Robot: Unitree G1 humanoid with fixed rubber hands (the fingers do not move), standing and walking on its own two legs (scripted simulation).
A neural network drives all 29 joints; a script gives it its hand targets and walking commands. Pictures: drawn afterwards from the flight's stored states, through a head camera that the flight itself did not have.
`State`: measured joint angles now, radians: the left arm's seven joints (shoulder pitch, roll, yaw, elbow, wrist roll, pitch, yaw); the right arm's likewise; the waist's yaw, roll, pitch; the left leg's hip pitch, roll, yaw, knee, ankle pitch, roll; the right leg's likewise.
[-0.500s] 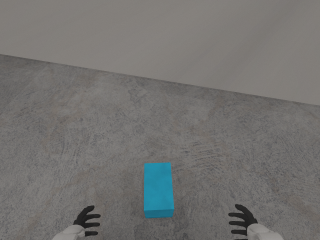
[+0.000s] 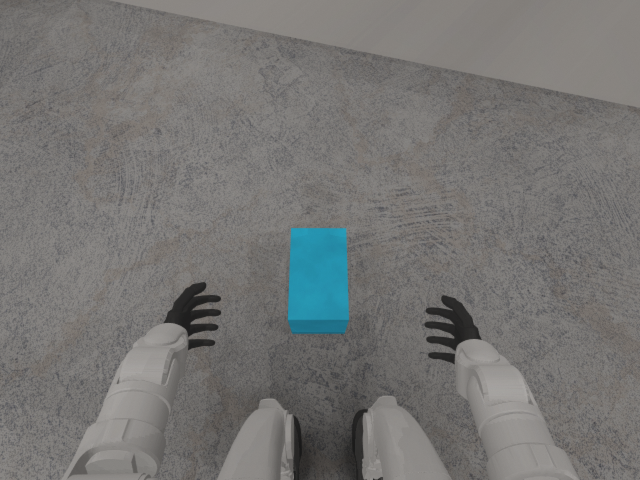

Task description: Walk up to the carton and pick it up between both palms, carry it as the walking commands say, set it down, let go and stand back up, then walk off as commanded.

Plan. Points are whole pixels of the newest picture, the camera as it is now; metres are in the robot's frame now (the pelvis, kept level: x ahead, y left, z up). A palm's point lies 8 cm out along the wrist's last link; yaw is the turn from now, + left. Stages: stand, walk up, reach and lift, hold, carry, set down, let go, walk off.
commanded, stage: reach and lift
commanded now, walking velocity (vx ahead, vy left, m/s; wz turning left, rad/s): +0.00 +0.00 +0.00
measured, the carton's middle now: (318, 282) +0.54 +0.01 -0.62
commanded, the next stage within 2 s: none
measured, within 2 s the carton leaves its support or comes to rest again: neither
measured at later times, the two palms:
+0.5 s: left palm (203, 246) +0.45 +0.19 -0.14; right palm (427, 254) +0.43 -0.16 -0.14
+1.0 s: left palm (224, 207) +0.54 +0.17 -0.16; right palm (409, 215) +0.51 -0.15 -0.17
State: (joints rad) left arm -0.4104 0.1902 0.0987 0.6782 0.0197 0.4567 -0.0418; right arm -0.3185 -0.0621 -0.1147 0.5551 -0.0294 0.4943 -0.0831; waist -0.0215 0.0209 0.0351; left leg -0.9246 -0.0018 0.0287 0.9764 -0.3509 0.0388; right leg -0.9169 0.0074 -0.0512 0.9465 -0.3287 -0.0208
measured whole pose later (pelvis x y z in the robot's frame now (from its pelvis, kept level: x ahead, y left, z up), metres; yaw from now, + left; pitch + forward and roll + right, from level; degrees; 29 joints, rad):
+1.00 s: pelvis +0.02 +0.00 -0.04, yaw -1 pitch +47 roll -2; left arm -1.18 0.19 0.40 0.93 0.16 0.09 0.00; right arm -1.11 -0.05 -0.41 0.81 -0.16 0.10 -0.13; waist 0.00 0.01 -0.03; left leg -1.53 -0.03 -0.01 1.02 -0.31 0.03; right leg -1.52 0.05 0.02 0.99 -0.29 0.01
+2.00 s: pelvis -0.03 +0.00 -0.29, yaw -1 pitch +44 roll -2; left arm -1.52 0.34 0.18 1.11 -0.07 0.11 0.09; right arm -1.45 -0.21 -0.24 1.03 0.08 0.11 -0.17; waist -0.01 -0.02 0.25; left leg -2.22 -0.06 -0.01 2.03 -0.57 0.01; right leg -2.21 0.09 -0.01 2.01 -0.56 0.02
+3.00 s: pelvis -0.04 +0.00 -0.34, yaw -1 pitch +32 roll -2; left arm -1.63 0.31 0.15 1.22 -0.02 0.09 0.05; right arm -1.59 -0.20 -0.25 1.19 0.05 0.07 -0.12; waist 0.00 -0.03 0.52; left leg -2.20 -0.03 0.02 2.27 -0.63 0.04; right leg -2.19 0.06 -0.03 2.24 -0.62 0.01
